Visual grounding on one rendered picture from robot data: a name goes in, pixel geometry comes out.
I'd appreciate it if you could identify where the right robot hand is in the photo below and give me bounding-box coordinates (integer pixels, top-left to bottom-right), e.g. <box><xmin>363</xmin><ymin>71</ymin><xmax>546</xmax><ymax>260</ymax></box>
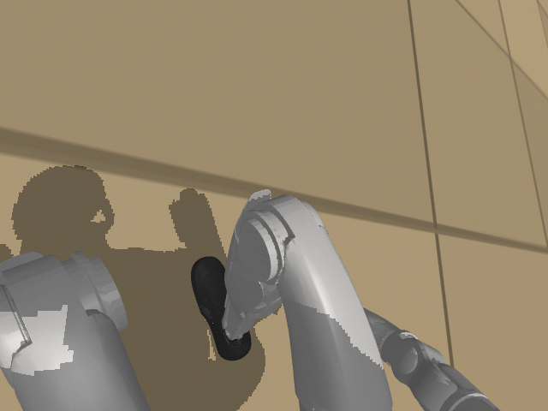
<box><xmin>363</xmin><ymin>307</ymin><xmax>400</xmax><ymax>356</ymax></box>

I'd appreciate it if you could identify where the right robot foot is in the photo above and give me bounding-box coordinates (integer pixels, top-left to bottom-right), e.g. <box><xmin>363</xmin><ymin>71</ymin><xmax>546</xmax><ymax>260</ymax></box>
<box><xmin>191</xmin><ymin>256</ymin><xmax>251</xmax><ymax>360</ymax></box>

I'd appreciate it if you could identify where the right robot arm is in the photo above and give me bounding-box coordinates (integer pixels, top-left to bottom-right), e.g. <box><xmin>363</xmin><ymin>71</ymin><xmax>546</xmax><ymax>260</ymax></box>
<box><xmin>381</xmin><ymin>330</ymin><xmax>500</xmax><ymax>411</ymax></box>

